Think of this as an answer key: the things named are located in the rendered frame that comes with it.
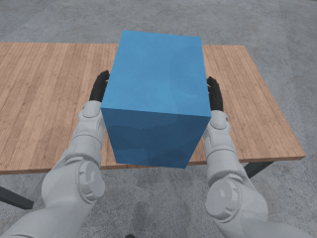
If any table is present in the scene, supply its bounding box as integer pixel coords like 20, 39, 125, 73
0, 42, 306, 210

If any left robot forearm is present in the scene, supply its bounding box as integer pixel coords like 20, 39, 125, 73
42, 100, 106, 203

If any robot right hand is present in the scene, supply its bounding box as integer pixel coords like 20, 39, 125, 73
206, 76, 224, 112

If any carton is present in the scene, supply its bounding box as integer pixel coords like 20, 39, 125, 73
100, 30, 212, 169

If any robot right upper arm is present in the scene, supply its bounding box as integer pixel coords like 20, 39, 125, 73
205, 178, 314, 238

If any robot left upper arm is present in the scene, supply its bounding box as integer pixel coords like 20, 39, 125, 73
0, 160, 105, 238

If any right robot forearm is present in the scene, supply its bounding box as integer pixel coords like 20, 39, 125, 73
202, 110, 257, 191

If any robot left hand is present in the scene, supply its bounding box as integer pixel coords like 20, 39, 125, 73
89, 69, 110, 102

